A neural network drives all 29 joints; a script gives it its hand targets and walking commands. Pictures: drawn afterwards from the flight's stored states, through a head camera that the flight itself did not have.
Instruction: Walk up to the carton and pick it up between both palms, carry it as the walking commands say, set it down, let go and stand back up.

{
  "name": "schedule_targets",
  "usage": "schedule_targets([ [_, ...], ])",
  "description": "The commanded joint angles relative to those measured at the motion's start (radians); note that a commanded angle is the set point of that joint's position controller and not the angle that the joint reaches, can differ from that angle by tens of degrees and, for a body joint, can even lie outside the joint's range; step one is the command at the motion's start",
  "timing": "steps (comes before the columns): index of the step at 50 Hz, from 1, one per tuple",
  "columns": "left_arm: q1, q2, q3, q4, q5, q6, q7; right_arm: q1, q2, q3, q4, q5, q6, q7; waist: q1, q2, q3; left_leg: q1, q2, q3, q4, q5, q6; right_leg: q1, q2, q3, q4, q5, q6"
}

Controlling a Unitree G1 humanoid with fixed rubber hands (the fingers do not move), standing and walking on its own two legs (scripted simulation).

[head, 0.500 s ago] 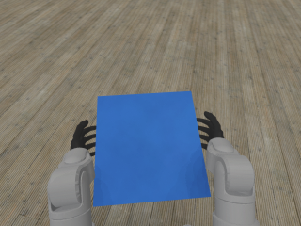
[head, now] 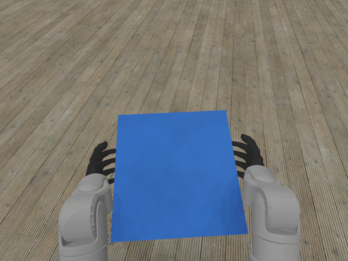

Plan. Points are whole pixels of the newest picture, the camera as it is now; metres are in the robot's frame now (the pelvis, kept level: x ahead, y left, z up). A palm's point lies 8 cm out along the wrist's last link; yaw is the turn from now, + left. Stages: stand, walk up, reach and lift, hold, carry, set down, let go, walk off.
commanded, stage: carry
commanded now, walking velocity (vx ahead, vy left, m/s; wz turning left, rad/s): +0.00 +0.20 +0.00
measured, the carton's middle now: (175, 179) +0.30 -0.01 +0.01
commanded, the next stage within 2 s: none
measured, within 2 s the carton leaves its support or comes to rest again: neither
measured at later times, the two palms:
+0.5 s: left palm (13, 214) +0.21 +0.28 +0.10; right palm (187, 211) +0.20 -0.03 +0.09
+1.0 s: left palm out of the picture +0.17 +0.44 +0.09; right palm (90, 238) +0.16 +0.14 +0.09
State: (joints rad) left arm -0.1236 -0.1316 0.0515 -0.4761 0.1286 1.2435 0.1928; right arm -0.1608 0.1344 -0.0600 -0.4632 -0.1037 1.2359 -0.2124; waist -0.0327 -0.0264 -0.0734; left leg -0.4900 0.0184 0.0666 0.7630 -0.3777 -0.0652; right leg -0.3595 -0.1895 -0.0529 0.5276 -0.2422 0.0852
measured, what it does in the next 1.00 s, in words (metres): steps to the left: left foot, then right foot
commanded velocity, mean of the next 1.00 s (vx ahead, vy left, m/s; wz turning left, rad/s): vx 0.00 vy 0.20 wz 0.00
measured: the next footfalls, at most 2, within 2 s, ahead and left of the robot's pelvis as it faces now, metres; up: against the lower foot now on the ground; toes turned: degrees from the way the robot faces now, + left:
left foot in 0.06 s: +0.06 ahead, +0.17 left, +0.00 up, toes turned +6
right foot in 0.38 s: -0.02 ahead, +0.01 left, +0.00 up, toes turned -8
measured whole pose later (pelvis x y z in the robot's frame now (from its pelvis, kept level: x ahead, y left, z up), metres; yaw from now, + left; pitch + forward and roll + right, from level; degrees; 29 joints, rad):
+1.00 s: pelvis -0.09 +0.30 -0.01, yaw -2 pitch +5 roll +1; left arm -0.13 -0.13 0.05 -0.45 0.12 1.25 0.21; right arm -0.15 0.13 -0.06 -0.44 -0.13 1.22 -0.19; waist 0.01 0.01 -0.11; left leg -0.46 -0.06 0.18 0.55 -0.19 0.12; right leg -0.37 -0.05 -0.11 0.63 -0.36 0.00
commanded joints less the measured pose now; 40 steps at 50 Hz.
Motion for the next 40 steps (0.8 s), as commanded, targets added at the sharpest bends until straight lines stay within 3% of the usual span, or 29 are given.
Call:
schedule_targets([
  [1, -0.343, -0.880, -0.557, -0.087, -0.348, -0.016, -0.229, -0.337, 0.961, 0.625, -0.016, 0.383, 0.003, 0.260, 0.034, -0.224, -0.236, 0.110, -0.037, 0.115, -0.264, 0.108, 0.005, 0.164, -0.126, 0.047, -0.044, 0.443, -0.115],
  [2, -0.347, -0.881, -0.565, -0.091, -0.346, -0.013, -0.228, -0.323, 0.955, 0.613, -0.008, 0.377, 0.005, 0.259, 0.031, -0.127, -0.282, 0.231, -0.038, 0.110, -0.349, 0.122, 0.018, 0.116, -0.081, 0.014, 0.054, 0.377, -0.084],
  [3, -0.359, -0.883, -0.572, -0.094, -0.349, -0.009, -0.227, -0.323, 0.953, 0.605, -0.012, 0.371, 0.007, 0.260, 0.024, -0.017, -0.322, 0.352, 0.039, 0.013, -0.406, 0.194, 0.048, 0.017, -0.047, -0.010, 0.157, 0.193, -0.051],
  [4, -0.354, -0.878, -0.577, -0.078, -0.346, -0.003, -0.225, -0.307, 0.944, 0.590, 0.008, 0.358, 0.011, 0.261, 0.026, 0.175, -0.306, 0.446, 0.234, -0.216, -0.392, 0.541, 0.112, -0.205, 0.047, -0.060, 0.285, -0.228, 0.000],
  [5, -0.382, -0.886, -0.602, -0.080, -0.354, 0.008, -0.228, -0.295, 0.947, 0.563, 0.029, 0.344, 0.006, 0.268, 0.007, 0.323, -0.325, 0.454, 0.343, -0.324, -0.363, 0.687, 0.213, -0.302, 0.119, -0.039, 0.461, -0.488, 0.007],
  [6, -0.402, -0.912, -0.626, -0.073, -0.371, 0.007, -0.234, -0.287, 0.960, 0.549, 0.034, 0.336, 0.000, 0.269, 0.007, 0.267, -0.335, 0.419, 0.328, -0.299, -0.331, 0.680, 0.254, -0.298, 0.100, 0.031, 0.587, -0.477, -0.022],
  [8, -0.494, -0.979, -0.681, -0.137, -0.420, -0.013, -0.238, -0.343, 0.991, 0.553, -0.036, 0.346, -0.023, 0.270, 0.011, 0.192, -0.296, 0.337, 0.250, -0.186, -0.351, 0.470, 0.227, -0.305, 0.098, 0.028, 0.671, -0.335, -0.031],
  [10, -0.492, -0.982, -0.695, -0.138, -0.430, -0.015, -0.235, -0.318, 0.986, 0.536, -0.035, 0.342, -0.029, 0.267, 0.018, 0.196, -0.287, 0.283, 0.215, -0.131, -0.379, 0.342, 0.221, -0.257, 0.101, 0.008, 0.666, -0.255, -0.028],
  [13, -0.453, -0.951, -0.669, -0.120, -0.420, -0.018, -0.230, -0.294, 0.962, 0.548, -0.028, 0.338, -0.028, 0.264, 0.025, 0.177, -0.290, 0.265, 0.203, -0.147, -0.396, 0.238, 0.233, -0.174, 0.105, -0.001, 0.470, -0.270, -0.048],
  [16, -0.412, -0.916, -0.631, -0.086, -0.401, -0.010, -0.233, -0.284, 0.937, 0.567, -0.024, 0.331, -0.018, 0.259, 0.026, 0.191, -0.300, 0.270, 0.199, -0.180, -0.406, 0.259, 0.239, -0.055, 0.128, -0.034, 0.203, -0.257, -0.072],
  [17, -0.391, -0.910, -0.617, -0.067, -0.393, -0.007, -0.236, -0.283, 0.930, 0.575, -0.020, 0.328, -0.014, 0.257, 0.034, 0.169, -0.301, 0.268, 0.191, -0.172, -0.394, 0.287, 0.229, 0.003, 0.129, -0.045, 0.075, -0.194, -0.080],
  [18, -0.383, -0.908, -0.604, -0.054, -0.388, -0.005, -0.241, -0.276, 0.920, 0.580, -0.012, 0.323, -0.010, 0.256, 0.041, 0.116, -0.301, 0.232, 0.172, -0.139, -0.358, 0.294, 0.192, 0.099, 0.101, -0.042, -0.101, -0.051, -0.084],
  [19, -0.376, -0.903, -0.586, -0.040, -0.385, -0.004, -0.245, -0.289, 0.913, 0.584, -0.007, 0.321, -0.008, 0.256, 0.041, -0.005, -0.292, 0.087, 0.130, -0.101, -0.252, 0.292, 0.129, 0.236, -0.034, 0.116, -0.179, -0.045, -0.108],
  [20, -0.354, -0.917, -0.571, -0.026, -0.379, -0.016, -0.248, -0.330, 0.917, 0.612, -0.051, 0.338, -0.008, 0.257, 0.042, -0.254, -0.249, -0.118, 0.022, -0.042, -0.114, 0.141, 0.036, 0.296, -0.266, 0.437, -0.221, 0.083, -0.222],
  [21, -0.343, -0.926, -0.558, -0.018, -0.377, -0.016, -0.249, -0.372, 0.909, 0.626, -0.067, 0.352, -0.004, 0.257, 0.051, -0.323, -0.201, -0.182, -0.011, -0.033, 0.102, -0.102, 0.012, 0.236, -0.372, 0.504, -0.276, 0.187, -0.307],
  [22, -0.359, -0.935, -0.557, -0.032, -0.387, -0.016, -0.253, -0.403, 0.940, 0.643, -0.076, 0.371, -0.007, 0.260, 0.047, -0.189, -0.157, -0.194, -0.013, -0.107, 0.224, -0.080, 0.017, 0.196, -0.328, 0.419, -0.269, 0.197, -0.295],
  [23, -0.356, -0.934, -0.554, -0.031, -0.381, -0.021, -0.254, -0.408, 0.956, 0.651, -0.069, 0.385, -0.009, 0.265, 0.044, -0.095, -0.152, -0.180, 0.003, -0.128, 0.271, -0.006, 0.015, 0.175, -0.272, 0.311, -0.235, 0.198, -0.250],
  [24, -0.356, -0.936, -0.557, -0.029, -0.373, -0.024, -0.252, -0.400, 0.963, 0.649, -0.058, 0.387, -0.011, 0.268, 0.036, -0.101, -0.148, -0.172, 0.013, -0.109, 0.240, 0.030, 0.011, 0.176, -0.222, 0.212, -0.194, 0.270, -0.203],
  [26, -0.366, -0.926, -0.562, -0.067, -0.374, -0.028, -0.246, -0.380, 0.976, 0.652, -0.051, 0.392, -0.012, 0.269, 0.031, -0.161, -0.175, -0.124, -0.005, -0.028, 0.152, 0.023, -0.006, 0.200, -0.158, 0.110, -0.137, 0.400, -0.169],
  [30, -0.345, -0.881, -0.548, -0.075, -0.350, -0.019, -0.232, -0.361, 0.958, 0.638, -0.029, 0.388, 0.000, 0.260, 0.043, -0.243, -0.185, -0.013, -0.023, 0.057, -0.082, -0.001, -0.003, 0.177, -0.146, 0.079, -0.116, 0.421, -0.156],
  [32, -0.351, -0.882, -0.561, -0.078, -0.349, -0.014, -0.227, -0.335, 0.954, 0.619, -0.007, 0.380, 0.005, 0.260, 0.033, -0.202, -0.234, 0.133, -0.042, 0.124, -0.280, 0.120, 0.008, 0.149, -0.109, 0.037, -0.038, 0.400, -0.111],
  [33, -0.355, -0.884, -0.568, -0.083, -0.348, -0.011, -0.226, -0.325, 0.949, 0.609, -0.004, 0.375, 0.006, 0.260, 0.030, -0.103, -0.283, 0.253, -0.033, 0.104, -0.364, 0.140, 0.023, 0.101, -0.066, 0.002, 0.064, 0.328, -0.080],
  [34, -0.368, -0.885, -0.575, -0.083, -0.351, -0.008, -0.225, -0.325, 0.948, 0.601, -0.009, 0.371, 0.009, 0.261, 0.024, 0.001, -0.319, 0.373, 0.053, -0.005, -0.406, 0.226, 0.051, -0.006, -0.031, -0.017, 0.163, 0.124, -0.046],
  [35, -0.374, -0.881, -0.583, -0.081, -0.349, 0.000, -0.224, -0.307, 0.938, 0.577, 0.017, 0.353, 0.009, 0.264, 0.020, 0.241, -0.304, 0.462, 0.274, -0.264, -0.395, 0.585, 0.145, -0.249, 0.079, -0.094, 0.307, -0.285, 0.015],
  [36, -0.384, -0.897, -0.604, -0.069, -0.357, 0.009, -0.228, -0.292, 0.948, 0.561, 0.029, 0.342, 0.005, 0.268, 0.008, 0.300, -0.329, 0.452, 0.332, -0.314, -0.361, 0.668, 0.235, -0.285, 0.112, -0.029, 0.477, -0.486, -0.001],
  [37, -0.417, -0.924, -0.632, -0.071, -0.379, 0.004, -0.236, -0.296, 0.959, 0.550, 0.026, 0.335, -0.002, 0.269, 0.007, 0.252, -0.325, 0.416, 0.311, -0.290, -0.337, 0.662, 0.261, -0.294, 0.111, 0.024, 0.592, -0.468, -0.027],
  [38, -0.462, -0.964, -0.663, -0.100, -0.406, -0.007, -0.239, -0.328, 0.979, 0.556, -0.009, 0.340, -0.014, 0.269, 0.009, 0.207, -0.308, 0.375, 0.273, -0.227, -0.344, 0.570, 0.249, -0.296, 0.108, 0.030, 0.645, -0.397, -0.034],
  [40, -0.503, -0.994, -0.699, -0.149, -0.434, -0.016, -0.237, -0.330, 0.995, 0.554, -0.050, 0.348, -0.029, 0.268, 0.016, 0.197, -0.286, 0.312, 0.219, -0.146, -0.373, 0.396, 0.226, -0.275, 0.102, 0.014, 0.664, -0.267, -0.033],
])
